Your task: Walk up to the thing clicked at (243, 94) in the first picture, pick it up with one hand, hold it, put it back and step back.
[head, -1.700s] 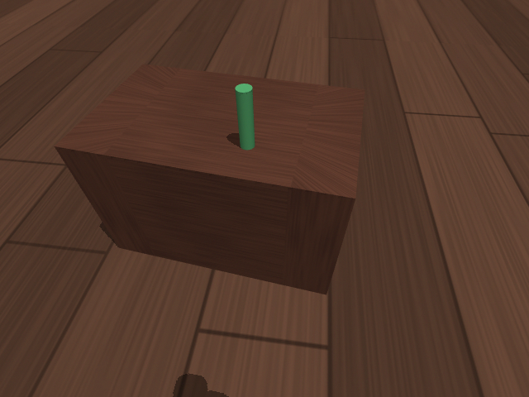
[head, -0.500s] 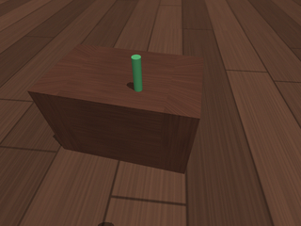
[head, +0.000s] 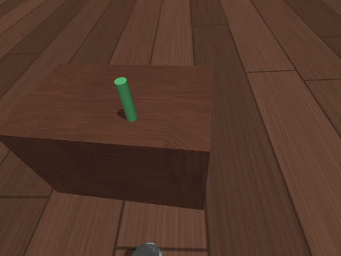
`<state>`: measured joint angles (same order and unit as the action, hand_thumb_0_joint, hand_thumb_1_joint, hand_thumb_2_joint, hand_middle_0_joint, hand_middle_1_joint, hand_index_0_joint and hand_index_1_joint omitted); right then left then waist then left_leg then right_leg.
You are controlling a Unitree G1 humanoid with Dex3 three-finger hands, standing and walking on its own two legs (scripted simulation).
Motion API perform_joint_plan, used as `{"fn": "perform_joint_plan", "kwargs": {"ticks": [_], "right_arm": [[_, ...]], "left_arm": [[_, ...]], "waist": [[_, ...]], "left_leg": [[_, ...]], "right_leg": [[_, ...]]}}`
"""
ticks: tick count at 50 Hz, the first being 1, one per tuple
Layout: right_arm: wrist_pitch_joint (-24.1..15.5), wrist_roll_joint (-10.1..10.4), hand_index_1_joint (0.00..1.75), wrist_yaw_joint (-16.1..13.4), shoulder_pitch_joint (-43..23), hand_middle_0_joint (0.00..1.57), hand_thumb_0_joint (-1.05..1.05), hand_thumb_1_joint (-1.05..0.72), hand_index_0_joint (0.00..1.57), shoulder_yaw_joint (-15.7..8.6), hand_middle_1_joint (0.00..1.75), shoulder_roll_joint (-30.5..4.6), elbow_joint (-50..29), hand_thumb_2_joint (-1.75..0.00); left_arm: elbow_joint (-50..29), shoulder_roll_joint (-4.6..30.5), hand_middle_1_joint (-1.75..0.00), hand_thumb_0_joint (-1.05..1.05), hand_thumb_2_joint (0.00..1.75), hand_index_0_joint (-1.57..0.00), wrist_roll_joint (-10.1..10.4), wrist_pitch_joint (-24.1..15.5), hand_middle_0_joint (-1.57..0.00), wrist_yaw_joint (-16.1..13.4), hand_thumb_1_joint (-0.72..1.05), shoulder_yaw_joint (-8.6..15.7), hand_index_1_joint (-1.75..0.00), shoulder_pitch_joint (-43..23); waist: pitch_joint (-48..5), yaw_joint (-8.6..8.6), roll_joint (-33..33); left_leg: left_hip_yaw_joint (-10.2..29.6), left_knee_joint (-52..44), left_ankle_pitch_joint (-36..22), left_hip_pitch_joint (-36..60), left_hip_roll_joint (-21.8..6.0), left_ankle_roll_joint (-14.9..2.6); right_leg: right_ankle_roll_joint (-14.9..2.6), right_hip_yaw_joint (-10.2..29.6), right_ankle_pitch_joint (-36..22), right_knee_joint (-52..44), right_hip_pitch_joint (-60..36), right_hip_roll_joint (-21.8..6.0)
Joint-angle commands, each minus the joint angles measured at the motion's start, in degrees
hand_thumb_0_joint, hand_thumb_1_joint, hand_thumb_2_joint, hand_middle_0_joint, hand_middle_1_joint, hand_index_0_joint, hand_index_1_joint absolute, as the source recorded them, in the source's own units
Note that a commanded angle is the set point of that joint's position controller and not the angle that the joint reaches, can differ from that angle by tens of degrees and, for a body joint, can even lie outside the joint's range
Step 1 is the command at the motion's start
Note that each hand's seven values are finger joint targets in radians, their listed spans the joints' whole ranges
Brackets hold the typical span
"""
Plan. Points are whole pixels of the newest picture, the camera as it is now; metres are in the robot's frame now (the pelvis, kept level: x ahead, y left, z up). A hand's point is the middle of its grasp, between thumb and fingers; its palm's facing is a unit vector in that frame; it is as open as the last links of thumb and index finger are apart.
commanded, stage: walk up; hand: left
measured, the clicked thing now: (126, 101) +0.70 +0.26 -0.07
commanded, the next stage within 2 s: none
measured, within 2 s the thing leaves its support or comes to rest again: neither
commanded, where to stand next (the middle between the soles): +0.23 +0.08 m, yaw -4 degrees
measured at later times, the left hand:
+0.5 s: hand (70, 212) +0.26 +0.36 -0.14, palm faces -0.08 -0.90 -0.43, open 7.4 cm
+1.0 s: hand (77, 201) +0.31 +0.37 -0.18, palm faces -0.07 -0.93 -0.37, open 7.4 cm
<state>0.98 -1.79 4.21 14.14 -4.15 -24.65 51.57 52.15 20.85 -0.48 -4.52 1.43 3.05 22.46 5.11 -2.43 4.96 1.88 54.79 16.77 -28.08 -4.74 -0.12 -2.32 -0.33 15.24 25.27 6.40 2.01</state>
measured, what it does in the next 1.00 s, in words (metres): walks ahead: left foot, then right foot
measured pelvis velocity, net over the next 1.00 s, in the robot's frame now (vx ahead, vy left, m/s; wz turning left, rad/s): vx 0.17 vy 0.11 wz -0.07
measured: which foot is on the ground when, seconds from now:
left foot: up 0.00-0.18, down 0.20-0.62, up 0.64-0.88, down 0.90-1.00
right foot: down 0.00-0.24, up 0.26-0.56, down 0.58-0.94, up 0.96-1.00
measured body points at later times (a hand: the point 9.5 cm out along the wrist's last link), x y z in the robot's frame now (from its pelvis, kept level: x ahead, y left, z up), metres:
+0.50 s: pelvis +0.17 +0.08 -0.01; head +0.22 +0.07 +0.44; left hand +0.27 +0.40 -0.11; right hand +0.24 -0.23 -0.12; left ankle +0.18 +0.19 -0.74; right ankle +0.23 -0.06 -0.70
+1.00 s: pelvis +0.17 +0.11 -0.03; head +0.20 +0.12 +0.42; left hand +0.31 +0.41 -0.15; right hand +0.22 -0.21 -0.14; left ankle +0.17 +0.24 -0.74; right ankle +0.25 -0.03 -0.72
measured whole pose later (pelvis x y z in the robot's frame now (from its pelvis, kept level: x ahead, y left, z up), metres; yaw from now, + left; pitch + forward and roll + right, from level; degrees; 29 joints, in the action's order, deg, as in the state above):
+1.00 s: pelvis +0.17 +0.11 -0.03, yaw -4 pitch -3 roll +1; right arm -0.1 -1.2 -0.6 13.1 -1.5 -21.6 51.8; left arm 48.3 22.7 -1.0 3.1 -0.7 2.7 7.5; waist 7.3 -0.2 -3.3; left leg 0.0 44.0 24.4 -16.4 0.7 -0.1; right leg -0.9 4.6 25.3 52.1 29.4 -0.8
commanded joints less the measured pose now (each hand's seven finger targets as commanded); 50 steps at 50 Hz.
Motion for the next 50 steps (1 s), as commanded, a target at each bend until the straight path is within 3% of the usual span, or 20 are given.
{"fn": "perform_joint_plan", "kwargs": {"ticks": [1,6,10,11,12,13,14,17,22,25,29,31,32,36,42,45,47,48,49,50], "right_arm": [[-1.37,-0.93,0.30,0.41,-3.85,0.20,0.00,-0.90,0.20,-3.22,0.30,-9.15,-7.52,-0.90],[-2.50,-0.75,0.30,0.84,-7.44,0.20,0.00,-0.90,0.20,-3.63,0.30,-8.18,-10.95,-0.90],[-3.16,-0.88,0.30,0.45,4.94,0.20,0.00,-0.90,0.20,-5.34,0.30,-10.45,-8.62,-0.90],[-3.62,-1.57,0.30,-0.29,12.24,0.20,0.00,-0.90,0.20,-6.71,0.30,-14.55,-7.51,-0.90],[-3.99,-1.70,0.30,-0.81,12.36,0.20,0.00,-0.90,0.20,-7.46,0.30,-17.52,-8.96,-0.90],[-3.64,0.60,0.30,-1.19,11.72,0.20,0.00,-0.90,0.20,-7.75,0.30,-18.03,-8.79,-0.90],[-3.25,1.61,0.30,-1.46,9.73,0.20,0.00,-0.90,0.20,-7.44,0.30,-16.78,-9.50,-0.90],[-3.51,1.56,0.30,-2.23,2.13,0.20,0.00,-0.90,0.20,-4.30,0.30,-10.81,-12.11,-0.90],[-4.14,1.01,0.30,-3.42,1.77,0.20,0.00,-0.90,0.20,-2.67,0.30,-9.79,-12.55,-0.90],[-3.25,1.37,0.30,-3.68,0.81,0.20,0.00,-0.90,0.20,-2.45,0.30,-10.17,-12.41,-0.90],[-1.42,3.13,0.30,-4.11,-1.37,0.20,0.00,-0.90,0.20,-1.34,0.30,-7.71,-12.64,-0.90],[0.17,3.28,0.30,-4.58,2.82,0.20,0.00,-0.90,0.20,-0.31,0.30,-4.91,-11.66,-0.90],[1.19,2.89,0.30,-5.45,3.25,0.20,0.00,-0.90,0.20,-1.47,0.30,-7.90,-11.01,-0.90],[1.18,3.25,0.30,-5.36,3.44,0.20,0.00,-0.90,0.20,-2.06,0.30,-8.71,-7.87,-0.90],[-0.57,2.06,0.30,-5.45,3.12,0.20,0.00,-0.90,0.20,-1.14,0.30,-7.77,-5.39,-0.90],[-2.18,0.50,0.30,-5.91,6.56,0.20,0.00,-0.90,0.20,-1.61,0.30,-8.19,-2.10,-0.90],[-3.08,-0.82,0.30,-6.06,-0.61,0.20,0.00,-0.90,0.20,-3.04,0.30,-16.88,-4.97,-0.90],[-3.32,0.21,0.30,-5.94,-2.75,0.20,0.00,-0.90,0.20,-3.71,0.30,-20.43,-4.86,-0.90],[-3.60,0.10,0.30,-6.01,-5.71,0.20,0.00,-0.90,0.20,-3.35,0.30,-18.02,-5.07,-0.90],[-3.96,-0.03,0.30,-6.21,-7.29,0.20,0.00,-0.90,0.20,-2.56,0.30,-15.26,-5.52,-0.90]], "left_arm": [[-5.73,18.35,-0.30,0.00,0.90,-0.20,0.15,-2.09,-0.20,-1.59,0.90,5.12,-0.30,1.61],[-7.12,19.02,-0.30,0.00,0.90,-0.20,-0.05,-2.06,-0.20,-2.21,0.90,4.73,-0.30,2.74],[-9.08,17.92,-0.30,0.00,0.90,-0.20,0.24,-1.58,-0.20,-2.67,0.90,3.87,-0.30,1.31],[-9.78,13.40,-0.30,0.00,0.90,-0.20,0.76,-1.65,-0.20,-2.81,0.90,2.47,-0.30,4.15],[-10.01,8.90,-0.30,0.00,0.90,-0.20,1.76,-1.67,-0.20,-2.95,0.90,1.34,-0.30,7.19],[-8.70,14.54,-0.30,0.00,0.90,-0.20,1.42,-1.16,-0.20,-3.87,0.90,2.56,-0.30,4.76],[-8.69,16.18,-0.30,0.00,0.90,-0.20,0.92,-1.13,-0.20,-3.95,0.90,2.38,-0.30,1.92],[-7.61,14.54,-0.30,0.00,0.90,-0.20,1.87,-0.96,-0.20,-2.53,0.90,2.44,-0.30,4.19],[-8.22,10.47,-0.30,0.00,0.90,-0.20,1.38,-0.12,-0.20,-2.45,0.90,1.66,-0.30,1.04],[-7.69,10.82,-0.30,0.00,0.90,-0.20,0.73,0.27,-0.20,-2.96,0.90,2.02,-0.30,-0.69],[-7.01,14.70,-0.30,0.00,0.90,-0.20,-0.20,0.64,-0.20,-3.08,0.90,3.66,-0.30,-0.58],[-8.98,19.08,-0.30,0.00,0.90,-0.20,0.02,0.50,-0.20,-3.22,0.90,4.29,-0.30,-1.86],[-10.05,20.36,-0.30,0.00,0.90,-0.20,0.02,0.94,-0.20,-3.53,0.90,4.27,-0.30,-4.84],[-10.46,15.95,-0.30,0.00,0.90,-0.20,-0.23,2.24,-0.20,-4.03,0.90,3.34,-0.30,-8.72],[-10.18,15.41,-0.30,0.00,0.90,-0.20,-1.87,4.19,-0.20,-3.41,0.90,3.41,-0.30,-11.37],[-9.98,13.68,-0.30,0.00,0.90,-0.20,-0.31,6.00,-0.20,-2.65,0.90,2.76,-0.30,-14.44],[-9.64,9.52,-0.30,0.00,0.90,-0.20,0.04,6.56,-0.20,-2.52,0.90,1.70,-0.30,-14.09],[-8.92,14.22,-0.30,0.00,0.90,-0.20,-0.57,6.60,-0.20,-3.22,0.90,3.17,-0.30,-17.69],[-7.69,15.76,-0.30,0.00,0.90,-0.20,-0.46,6.35,-0.20,-2.73,0.90,3.62,-0.30,-17.26],[-6.44,15.02,-0.30,0.00,0.90,-0.20,-0.24,6.34,-0.20,-2.03,0.90,3.84,-0.30,-15.96]], "waist": [[3.17,-0.53,-9.28],[0.18,-0.81,-10.86],[-6.43,6.63,-5.26],[-11.20,9.66,5.95],[-13.21,8.07,15.66],[-13.57,8.63,8.89],[-8.40,7.56,5.36],[-1.50,3.20,2.08],[-0.94,2.73,3.38],[-4.50,2.80,4.11],[-8.81,-0.49,-4.02],[-9.73,0.34,-16.01],[-9.59,0.40,-16.69],[-10.34,2.03,-14.07],[-12.37,0.69,-18.73],[-9.16,3.64,-13.73],[-2.27,1.39,4.99],[-0.41,4.04,7.02],[2.50,2.24,4.22],[2.75,0.88,1.83]], "left_leg": [[0.27,-7.87,-2.48,-4.11,-2.61,1.22],[-2.30,-16.20,-5.27,3.04,-1.33,-0.68],[-5.92,-24.90,-3.91,23.84,3.87,-4.23],[4.50,-30.24,-0.22,32.94,-3.00,-7.30],[27.18,-32.51,-7.95,42.67,-16.93,-12.19],[32.85,-34.36,-8.20,39.14,-21.00,-18.15],[29.54,-35.45,-7.79,31.05,-20.74,-18.76],[7.09,-34.59,-21.37,19.29,-10.79,-12.10],[-1.16,-29.38,-45.56,17.09,-10.65,-13.78],[-1.38,-24.63,-43.78,15.51,-9.97,-12.34],[-3.81,-11.38,-18.83,9.06,-4.48,-5.94],[-2.26,7.36,19.08,2.53,5.96,-1.74],[0.94,12.19,23.59,3.83,3.81,-1.34],[2.70,13.47,16.90,3.40,5.15,-0.27],[-3.11,-8.79,14.49,5.64,5.61,1.13],[-1.94,-27.26,-0.48,16.09,5.70,-0.11],[28.96,-36.99,1.73,12.25,-15.12,-7.27],[33.63,-38.80,1.66,1.93,-21.36,-14.99],[30.39,-37.80,0.09,-0.78,-19.88,-16.59],[20.87,-34.25,-4.79,1.35,-14.29,-13.94]], "right_leg": [[-9.46,12.76,-3.62,-10.65,2.79,-14.87],[-8.01,8.97,-20.87,-2.62,1.99,-14.78],[-4.81,4.29,-28.62,17.91,7.44,-10.03],[-2.08,1.27,-21.06,34.63,14.32,-5.41],[0.83,0.62,13.40,43.32,29.61,3.62],[-0.64,4.19,18.62,49.17,30.50,0.80],[-0.84,5.46,16.81,51.88,30.14,-1.46],[-0.88,6.12,7.99,43.66,24.11,-4.10],[2.05,1.22,2.23,23.71,19.12,-4.66],[1.28,-1.55,-2.35,18.17,12.82,-3.13],[-1.79,0.45,-16.36,6.54,1.27,-3.29],[-12.56,28.40,-35.77,-0.82,2.08,-24.22],[-17.76,32.09,-34.23,0.20,4.47,-26.85],[-12.09,17.52,-28.39,3.57,7.04,-17.48],[-10.82,12.83,-13.47,6.27,3.98,-13.81],[-6.27,10.32,-8.47,15.20,15.05,-11.64],[0.63,4.02,14.67,28.44,29.47,-0.08],[1.13,8.72,19.19,34.42,22.51,-2.71],[1.21,8.87,16.09,37.09,19.93,-3.78],[0.96,9.10,13.33,36.17,19.09,-3.35]]}}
